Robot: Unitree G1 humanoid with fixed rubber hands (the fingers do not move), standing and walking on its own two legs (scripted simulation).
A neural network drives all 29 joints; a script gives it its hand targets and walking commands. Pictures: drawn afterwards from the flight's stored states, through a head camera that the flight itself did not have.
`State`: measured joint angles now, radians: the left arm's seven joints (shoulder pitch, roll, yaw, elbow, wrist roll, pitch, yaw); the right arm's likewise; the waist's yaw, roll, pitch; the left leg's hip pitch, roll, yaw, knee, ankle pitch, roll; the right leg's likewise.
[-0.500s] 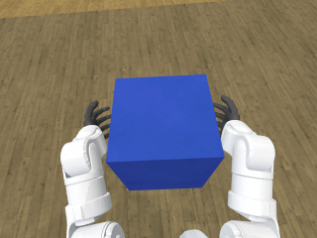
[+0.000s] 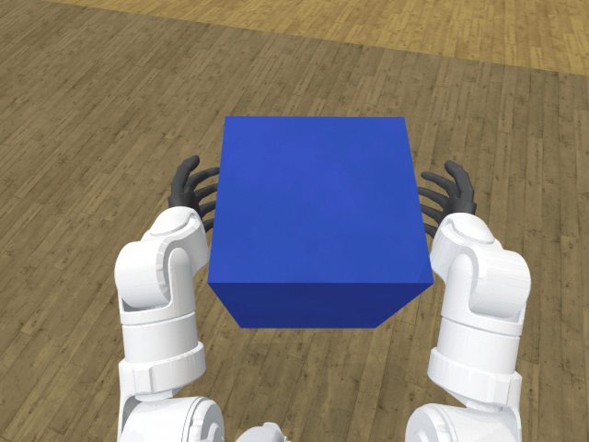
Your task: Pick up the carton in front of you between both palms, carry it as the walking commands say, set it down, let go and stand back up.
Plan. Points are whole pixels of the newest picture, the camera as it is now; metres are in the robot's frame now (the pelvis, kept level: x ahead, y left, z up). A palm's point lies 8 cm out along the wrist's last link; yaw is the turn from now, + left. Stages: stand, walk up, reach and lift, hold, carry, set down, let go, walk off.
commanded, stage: carry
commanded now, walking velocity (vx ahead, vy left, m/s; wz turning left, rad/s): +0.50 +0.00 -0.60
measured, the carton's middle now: (311, 237) +0.37 +0.06 +0.08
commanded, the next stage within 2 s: none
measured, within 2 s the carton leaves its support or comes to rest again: neither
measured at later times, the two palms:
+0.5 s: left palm (332, 73) +0.70 +0.06 +0.14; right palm (518, 104) +0.63 -0.24 +0.15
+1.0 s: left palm out of the picture +1.00 -0.16 +0.23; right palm out of the picture +0.80 -0.39 +0.23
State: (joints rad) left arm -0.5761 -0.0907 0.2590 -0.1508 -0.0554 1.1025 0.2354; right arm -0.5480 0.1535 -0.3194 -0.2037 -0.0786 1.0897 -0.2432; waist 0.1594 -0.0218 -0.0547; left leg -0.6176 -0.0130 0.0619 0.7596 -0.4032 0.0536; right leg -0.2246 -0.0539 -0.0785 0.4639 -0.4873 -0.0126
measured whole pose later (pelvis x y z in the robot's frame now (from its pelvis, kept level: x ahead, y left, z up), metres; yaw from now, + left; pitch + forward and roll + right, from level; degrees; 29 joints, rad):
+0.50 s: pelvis +0.33 -0.02 +0.01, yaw -16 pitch +3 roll -3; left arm -0.57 -0.14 0.27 -0.12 0.04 1.11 0.22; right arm -0.49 0.13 -0.31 -0.18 -0.02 1.08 -0.20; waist 0.09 0.01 -0.01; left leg -0.22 0.10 0.10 1.17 -0.50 -0.03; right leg -0.62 0.11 -0.20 0.80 -0.38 -0.15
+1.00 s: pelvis +0.63 -0.07 +0.10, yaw -35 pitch +5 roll +1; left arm -0.55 -0.13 0.35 -0.11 0.04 1.13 0.21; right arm -0.52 0.16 -0.27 -0.13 -0.02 1.13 -0.21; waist -0.09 -0.03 -0.07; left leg -0.37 0.06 0.17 0.58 -0.42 0.05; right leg -0.63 0.02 -0.03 1.33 -0.39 -0.06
